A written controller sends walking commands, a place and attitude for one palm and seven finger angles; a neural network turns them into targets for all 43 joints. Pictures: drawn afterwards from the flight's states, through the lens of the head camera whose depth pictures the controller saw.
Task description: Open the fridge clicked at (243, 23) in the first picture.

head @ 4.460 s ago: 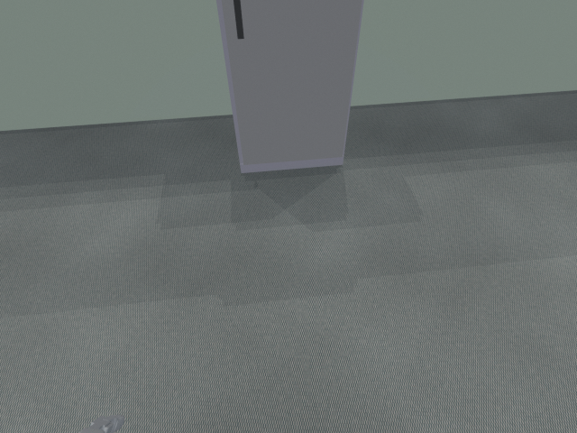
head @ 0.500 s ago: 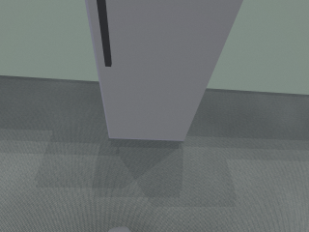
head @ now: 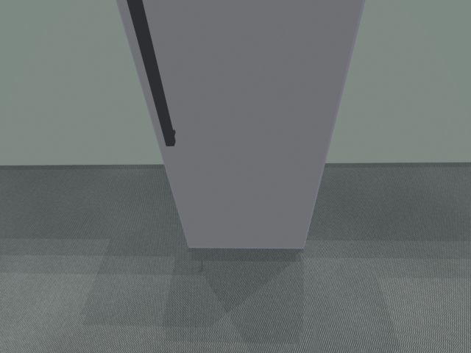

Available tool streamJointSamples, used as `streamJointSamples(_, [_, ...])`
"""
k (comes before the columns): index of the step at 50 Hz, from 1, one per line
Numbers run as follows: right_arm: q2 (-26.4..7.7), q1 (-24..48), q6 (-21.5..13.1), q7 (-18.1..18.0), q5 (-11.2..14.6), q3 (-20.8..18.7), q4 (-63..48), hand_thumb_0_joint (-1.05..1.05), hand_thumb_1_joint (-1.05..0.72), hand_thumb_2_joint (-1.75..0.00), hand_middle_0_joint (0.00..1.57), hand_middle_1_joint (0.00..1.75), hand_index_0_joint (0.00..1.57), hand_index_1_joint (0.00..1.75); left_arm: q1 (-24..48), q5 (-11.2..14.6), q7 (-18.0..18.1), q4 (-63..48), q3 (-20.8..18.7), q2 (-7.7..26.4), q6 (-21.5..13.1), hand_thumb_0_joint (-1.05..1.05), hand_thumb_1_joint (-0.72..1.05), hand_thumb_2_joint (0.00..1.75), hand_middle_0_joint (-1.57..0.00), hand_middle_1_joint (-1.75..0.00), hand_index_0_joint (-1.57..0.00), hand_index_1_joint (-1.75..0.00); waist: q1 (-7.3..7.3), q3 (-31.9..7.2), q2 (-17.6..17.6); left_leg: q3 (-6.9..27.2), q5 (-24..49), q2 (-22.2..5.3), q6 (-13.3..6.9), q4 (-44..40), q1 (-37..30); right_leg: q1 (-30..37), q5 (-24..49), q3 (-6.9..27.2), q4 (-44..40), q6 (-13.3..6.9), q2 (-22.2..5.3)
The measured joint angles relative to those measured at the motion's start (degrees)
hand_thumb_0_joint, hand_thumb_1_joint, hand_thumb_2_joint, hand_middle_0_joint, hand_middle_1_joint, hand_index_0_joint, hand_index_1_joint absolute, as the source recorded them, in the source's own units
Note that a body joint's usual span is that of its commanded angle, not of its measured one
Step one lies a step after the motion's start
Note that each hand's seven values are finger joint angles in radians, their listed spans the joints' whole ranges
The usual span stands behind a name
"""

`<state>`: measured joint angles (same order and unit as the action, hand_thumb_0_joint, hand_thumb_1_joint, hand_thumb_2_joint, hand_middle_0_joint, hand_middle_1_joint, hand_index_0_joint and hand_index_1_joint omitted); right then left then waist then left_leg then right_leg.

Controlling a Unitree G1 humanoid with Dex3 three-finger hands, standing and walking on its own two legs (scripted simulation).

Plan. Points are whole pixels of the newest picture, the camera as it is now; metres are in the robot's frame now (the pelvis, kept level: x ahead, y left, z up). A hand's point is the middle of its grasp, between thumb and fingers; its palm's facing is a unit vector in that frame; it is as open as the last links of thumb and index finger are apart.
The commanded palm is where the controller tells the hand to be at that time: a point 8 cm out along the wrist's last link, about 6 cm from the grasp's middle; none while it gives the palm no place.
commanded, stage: take the last steps up to it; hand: left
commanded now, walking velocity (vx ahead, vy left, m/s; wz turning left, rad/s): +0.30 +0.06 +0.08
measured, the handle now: (153, 61) +0.69 +0.24 +0.20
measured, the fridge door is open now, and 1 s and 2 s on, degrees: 0 0 0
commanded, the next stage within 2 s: come to a stop and stand still in 0.48 s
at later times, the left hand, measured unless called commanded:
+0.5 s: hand out of the picture +0.09 +0.24 -0.19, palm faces +0.13 -0.98 -0.16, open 7.4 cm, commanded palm none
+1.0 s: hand (140, 297) +0.28 +0.26 -0.18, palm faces +0.07 -0.98 -0.18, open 7.3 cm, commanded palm none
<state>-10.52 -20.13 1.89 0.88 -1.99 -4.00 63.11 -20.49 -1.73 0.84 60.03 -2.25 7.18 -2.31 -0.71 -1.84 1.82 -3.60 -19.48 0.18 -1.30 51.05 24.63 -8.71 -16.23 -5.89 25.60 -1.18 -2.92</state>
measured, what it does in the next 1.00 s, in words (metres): walks ahead: left foot, then right foot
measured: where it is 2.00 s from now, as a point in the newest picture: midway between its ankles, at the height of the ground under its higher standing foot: outside the picture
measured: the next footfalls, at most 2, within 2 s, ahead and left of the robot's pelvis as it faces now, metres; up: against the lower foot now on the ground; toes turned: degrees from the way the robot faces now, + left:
left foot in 0.34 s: +0.21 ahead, +0.20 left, +0.00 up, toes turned +7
right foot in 0.72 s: +0.32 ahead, -0.03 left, +0.00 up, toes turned -4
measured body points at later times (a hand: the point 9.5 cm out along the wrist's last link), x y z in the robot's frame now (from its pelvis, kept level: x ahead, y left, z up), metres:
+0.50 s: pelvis +0.15 +0.08 -0.01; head +0.17 +0.09 +0.44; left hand +0.08 +0.29 -0.17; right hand +0.26 -0.14 -0.15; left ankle +0.18 +0.17 -0.74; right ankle +0.08 -0.05 -0.66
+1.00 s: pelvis +0.20 +0.09 -0.02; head +0.24 +0.09 +0.43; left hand +0.28 +0.31 -0.17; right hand +0.21 -0.14 -0.18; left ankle +0.17 +0.19 -0.73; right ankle +0.28 -0.03 -0.74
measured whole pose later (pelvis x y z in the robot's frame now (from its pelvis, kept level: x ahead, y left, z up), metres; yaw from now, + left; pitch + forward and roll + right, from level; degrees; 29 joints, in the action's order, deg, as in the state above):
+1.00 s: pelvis +0.20 +0.09 -0.02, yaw +4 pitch -1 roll -1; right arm -8.1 -14.3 2.5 -1.7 -0.2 -3.1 61.3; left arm -6.0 -1.6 2.1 57.1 -2.2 7.8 1.0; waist 0.8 6.0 0.3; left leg -3.6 -27.2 -1.7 1.7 40.9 15.6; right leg -20.7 -9.6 -6.9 31.5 -1.1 -3.2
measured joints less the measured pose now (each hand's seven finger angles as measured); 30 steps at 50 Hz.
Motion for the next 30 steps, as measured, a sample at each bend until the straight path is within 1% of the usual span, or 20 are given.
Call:
streamJointSamples(3, [-0.10, 0.60, -0.89, 0.45, 0.06, -0.26, -0.89, 0.01, -0.91, -0.90, 0.20, 0.30, 0.19, 0.30, -2.82, 0.24, -0.08, 1.88, 0.40, -0.99, -0.53, 0.00, 0.91, 0.90, -0.20, -0.30, -0.20, -0.29, 0.47, 0.64, -0.26, 0.72, 5.54, -2.47, 1.09, 4.83, 3.87, 3.27, 1.51, -0.15, -4.82, 0.35, -0.03])
streamJointSamples(5, [-0.20, 1.16, -1.32, 0.51, 0.23, -0.37, -1.36, 0.01, -0.91, -0.90, 0.20, 0.30, 0.19, 0.30, -4.08, 0.30, -0.21, 2.94, 0.72, -1.69, -0.93, 0.00, 0.91, 0.90, -0.20, -0.30, -0.20, -0.29, 0.64, 1.39, -0.04, 1.25, 8.15, -3.98, 1.78, 5.18, 5.70, 5.18, 1.76, -0.89, -6.99, 0.55, 0.00])
streamJointSamples(8, [-0.32, 2.42, -1.27, 0.55, 0.37, -0.37, -1.61, 0.01, -0.91, -0.90, 0.20, 0.30, 0.19, 0.30, -5.54, 0.23, -0.28, 4.08, 1.00, -2.56, -1.55, 0.00, 0.91, 0.90, -0.20, -0.30, -0.20, -0.29, 0.05, 2.47, 0.27, 1.21, 9.95, -5.52, 2.31, 3.28, 7.33, 7.42, 1.09, -2.16, -8.69, 1.16, -0.14])
streamJointSamples(12, [-0.20, 5.39, -1.19, 0.82, 0.47, 0.05, -2.09, 0.01, -0.91, -0.90, 0.19, 0.30, 0.19, 0.30, -6.98, -0.07, -0.16, 5.19, 1.02, -3.00, -1.88, 0.00, 0.91, 0.90, -0.20, -0.30, -0.20, -0.29, -1.48, 3.81, -0.10, -0.60, 9.55, -6.08, 2.04, -4.65, 6.50, 9.42, -1.15, -3.41, -8.72, 2.56, -0.97])
streamJointSamples(14, [-0.16, 7.28, -1.54, 0.88, 0.55, 0.28, -2.64, 0.01, -0.91, -0.90, 0.19, 0.30, 0.19, 0.30, -7.45, -0.23, -0.08, 5.72, 0.92, -2.86, -1.71, 0.00, 0.91, 0.90, -0.20, -0.30, -0.20, -0.29, -2.39, 4.50, -0.61, -1.68, 8.17, -5.57, 1.36, -9.62, 4.64, 10.04, -3.00, -3.71, -7.51, 3.58, -1.66])
streamJointSamples(16, [-0.03, 9.12, -2.41, 0.85, 0.55, 0.67, -3.48, 0.01, -0.91, -0.90, 0.19, 0.30, 0.19, 0.30, -8.04, -0.18, -0.03, 6.20, 0.73, -2.50, -1.39, 0.00, 0.91, 0.90, -0.20, -0.30, -0.20, -0.29, -3.05, 5.06, -1.38, -2.81, 7.82, -4.45, 0.46, -15.13, 1.44, 10.05, -5.83, -3.62, -4.51, 4.80, -2.68])
streamJointSamples(17, [-0.06, 9.82, -3.16, 0.73, 0.47, 0.92, -4.11, 0.01, -0.91, -0.90, 0.19, 0.30, 0.19, 0.30, -8.56, -0.05, -0.03, 6.42, 0.65, -2.37, -1.22, 0.00, 0.91, 0.90, -0.20, -0.30, -0.20, -0.29, -3.14, 5.19, -1.62, -3.45, 8.86, -3.90, -0.04, -18.36, -0.96, 9.26, -8.00, -3.30, -1.07, 5.09, -3.23])
streamJointSamples(18, [0.10, 10.67, -4.06, 0.43, 0.30, 1.00, -4.63, 0.01, -0.91, -0.90, 0.19, 0.30, 0.19, 0.30, -8.52, 0.18, -0.08, 6.78, 0.57, -2.12, -0.84, 0.00, 0.91, 0.90, -0.20, -0.30, -0.20, -0.30, -2.81, 5.55, -2.07, -3.85, 11.11, -3.54, -0.59, -18.30, -1.39, 7.24, -10.17, -2.87, 4.82, 4.52, -4.11])
streamJointSamples(19, [0.52, 11.51, -4.75, 0.03, 0.32, 1.10, -5.07, 0.01, -0.91, -0.90, 0.20, 0.30, 0.19, 0.30, -7.70, 0.41, -0.12, 7.13, 0.49, -1.65, -0.19, 0.00, 0.91, 0.90, -0.20, -0.30, -0.20, -0.29, -2.62, 6.18, -2.82, -4.32, 9.62, -3.13, -1.04, -15.95, -1.19, 4.05, -12.34, -1.00, 13.38, 3.54, -4.56])
streamJointSamples(20, [0.95, 12.07, -5.15, -0.29, 0.45, 1.35, -5.48, 0.01, -0.91, -0.90, 0.20, 0.30, 0.19, 0.30, -6.72, 0.50, -0.07, 7.19, 0.34, -1.15, 0.44, 0.00, 0.91, 0.90, -0.20, -0.30, -0.20, -0.29, -2.65, 6.66, -3.35, -4.87, 7.48, -2.95, -1.38, -14.71, -1.82, 0.45, -13.82, 1.07, 22.21, 2.45, -4.21])
streamJointSamples(21, [1.38, 12.33, -5.41, -0.56, 0.57, 1.61, -5.66, 0.01, -0.91, -0.90, 0.20, 0.30, 0.19, 0.30, -5.74, 0.51, 0.01, 7.08, 0.17, -0.64, 0.87, 0.00, 0.91, 0.90, -0.20, -0.30, -0.20, -0.29, -2.64, 6.71, -3.70, -5.45, 5.89, -2.86, -1.58, -14.82, -2.99, -3.11, -13.94, 2.30, 29.68, 1.59, -3.68])
streamJointSamples(22, [1.80, 12.33, -5.56, -0.82, 0.65, 1.82, -5.71, 0.00, -0.91, -0.90, 0.20, 0.30, 0.19, 0.30, -4.68, 0.49, 0.01, 6.84, -0.07, -0.13, 1.10, 0.00, 0.91, 0.90, -0.20, -0.30, -0.20, -0.29, -2.48, 6.44, -3.85, -5.93, 5.09, -2.75, -1.69, -15.78, -4.33, -6.45, -12.92, 2.70, 35.24, 1.04, -3.25])
streamJointSamples(23, [2.23, 12.14, -5.67, -1.08, 0.72, 1.98, -5.65, 0.00, -0.91, -0.90, 0.20, 0.30, 0.19, 0.30, -3.45, 0.42, -0.10, 6.46, -0.32, 0.41, 1.20, 0.00, 0.91, 0.90, -0.20, -0.30, -0.20, -0.29, -2.25, 6.11, -3.96, -6.29, 5.11, -2.56, -1.51, -17.32, -5.78, -9.37, -11.25, 2.55, 38.66, 0.80, -3.07])
streamJointSamples(24, [2.63, 11.77, -5.83, -1.37, 0.83, 2.04, -5.54, 0.00, -0.91, -0.90, 0.20, 0.30, 0.20, 0.30, -2.12, 0.31, -0.22, 5.88, -0.56, 0.95, 1.24, 0.00, 0.91, 0.90, -0.20, -0.30, -0.20, -0.29, -2.01, 5.76, -4.04, -6.59, 5.57, -2.24, -1.35, -19.08, -7.20, -11.85, -9.43, 2.23, 40.20, 0.77, -3.07])
streamJointSamples(26, [2.61, 10.99, -6.46, -2.30, 1.29, 1.36, -5.71, -0.01, -0.93, -0.90, 0.20, 0.30, 0.20, 0.30, 0.46, 0.19, -0.29, 4.27, -0.91, 1.77, 1.20, 0.00, 0.91, 0.90, -0.20, -0.30, -0.20, -0.29, -1.43, 4.97, -4.13, -7.10, 6.37, -1.40, -1.74, -22.50, -9.74, -15.66, -6.54, 1.85, 39.54, 1.01, -3.09])
streamJointSamples(28, [1.98, 10.00, -6.52, -2.47, 1.12, 1.37, -5.32, -0.02, -0.95, -0.90, 0.20, 0.30, 0.20, 0.30, 2.97, 0.14, -0.30, 2.49, -1.13, 2.30, 1.26, 0.00, 0.91, 0.90, -0.19, -0.30, -0.20, -0.29, -1.01, 4.12, -3.93, -7.34, 6.86, -0.68, -2.06, -25.25, -11.88, -17.82, -4.65, 1.45, 35.82, 1.33, -3.04])
streamJointSamples(30, [1.52, 8.75, -6.17, -2.39, 0.86, 1.51, -4.65, -0.02, -0.95, -0.90, 0.20, 0.30, 0.20, 0.30, 5.31, 0.09, -0.31, 0.81, -1.21, 2.59, 1.35, 0.00, 0.92, 0.90, -0.19, -0.30, -0.20, -0.29, -0.70, 3.40, -3.70, -7.43, 6.93, -0.08, -2.10, -27.12, -13.65, -18.55, -3.26, 1.21, 30.53, 1.68, -2.99])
